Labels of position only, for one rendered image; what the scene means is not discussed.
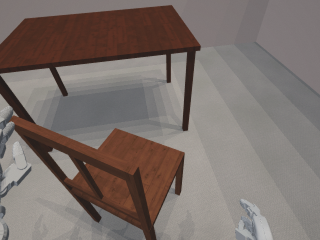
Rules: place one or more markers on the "chair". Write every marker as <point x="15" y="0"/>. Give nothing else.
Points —
<point x="128" y="176"/>

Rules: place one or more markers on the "robot left hand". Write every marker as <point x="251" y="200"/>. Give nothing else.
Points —
<point x="15" y="174"/>

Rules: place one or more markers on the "robot right hand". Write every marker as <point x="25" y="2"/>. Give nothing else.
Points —
<point x="257" y="229"/>

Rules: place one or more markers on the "table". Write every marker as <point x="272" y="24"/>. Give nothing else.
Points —
<point x="84" y="38"/>

